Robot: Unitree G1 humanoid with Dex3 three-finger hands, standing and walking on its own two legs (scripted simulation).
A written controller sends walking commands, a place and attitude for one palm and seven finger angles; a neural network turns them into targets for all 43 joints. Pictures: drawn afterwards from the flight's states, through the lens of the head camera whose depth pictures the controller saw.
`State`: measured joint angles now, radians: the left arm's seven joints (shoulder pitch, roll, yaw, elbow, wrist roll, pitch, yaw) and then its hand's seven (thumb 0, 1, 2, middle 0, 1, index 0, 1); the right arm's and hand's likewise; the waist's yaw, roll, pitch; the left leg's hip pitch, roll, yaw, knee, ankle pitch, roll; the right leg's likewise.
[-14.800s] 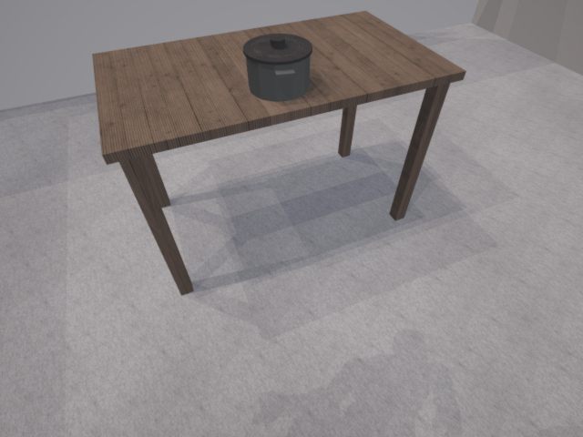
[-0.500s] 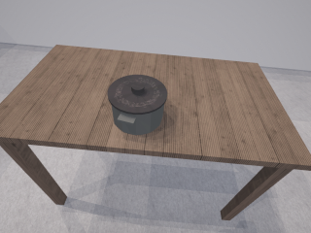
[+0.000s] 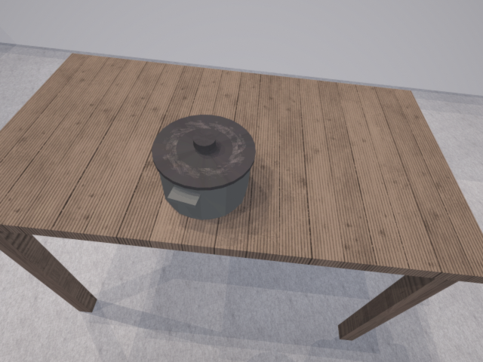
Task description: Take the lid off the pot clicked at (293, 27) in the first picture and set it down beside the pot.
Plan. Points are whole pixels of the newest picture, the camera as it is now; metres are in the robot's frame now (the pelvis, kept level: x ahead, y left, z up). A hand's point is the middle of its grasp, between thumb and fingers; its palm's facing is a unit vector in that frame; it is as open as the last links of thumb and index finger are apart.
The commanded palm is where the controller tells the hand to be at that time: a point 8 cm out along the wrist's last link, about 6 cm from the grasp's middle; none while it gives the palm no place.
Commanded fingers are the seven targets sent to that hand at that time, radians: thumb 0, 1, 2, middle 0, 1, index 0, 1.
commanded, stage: come to a stop and stand still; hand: left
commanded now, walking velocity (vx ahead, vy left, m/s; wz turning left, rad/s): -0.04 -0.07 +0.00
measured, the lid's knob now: (204, 141) +0.47 +0.11 +0.09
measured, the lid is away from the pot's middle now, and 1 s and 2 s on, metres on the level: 0.00 0.00 0.00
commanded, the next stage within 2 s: look again from close up in 0.98 s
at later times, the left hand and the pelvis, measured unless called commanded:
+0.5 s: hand out of the picture +0.00 +0.15 -0.16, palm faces -0.01 -0.97 -0.26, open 7.3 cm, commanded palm none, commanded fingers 0.00 0.90 0.90 -0.20 -0.30 -0.20 -0.30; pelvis -0.01 -0.03 +0.00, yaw +0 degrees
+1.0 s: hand out of the picture +0.00 +0.11 -0.17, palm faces +0.01 -0.98 -0.18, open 7.3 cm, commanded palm none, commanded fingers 0.00 0.90 0.90 -0.20 -0.30 -0.20 -0.30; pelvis +0.01 -0.06 +0.00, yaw +0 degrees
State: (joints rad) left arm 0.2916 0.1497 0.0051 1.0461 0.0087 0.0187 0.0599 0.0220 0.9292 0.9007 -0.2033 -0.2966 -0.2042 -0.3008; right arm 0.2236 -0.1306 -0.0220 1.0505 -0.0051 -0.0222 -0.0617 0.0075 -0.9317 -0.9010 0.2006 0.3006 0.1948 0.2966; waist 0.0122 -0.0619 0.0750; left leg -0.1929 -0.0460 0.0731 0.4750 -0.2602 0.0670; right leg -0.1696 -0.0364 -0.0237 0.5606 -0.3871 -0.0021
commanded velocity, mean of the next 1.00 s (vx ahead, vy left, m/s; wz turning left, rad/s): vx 0.00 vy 0.00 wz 0.00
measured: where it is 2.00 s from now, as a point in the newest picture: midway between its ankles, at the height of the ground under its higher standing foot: outside the picture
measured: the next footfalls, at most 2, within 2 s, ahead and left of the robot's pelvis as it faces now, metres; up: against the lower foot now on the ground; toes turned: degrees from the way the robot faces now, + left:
right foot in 0.02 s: +0.01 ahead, -0.13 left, +0.00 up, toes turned -1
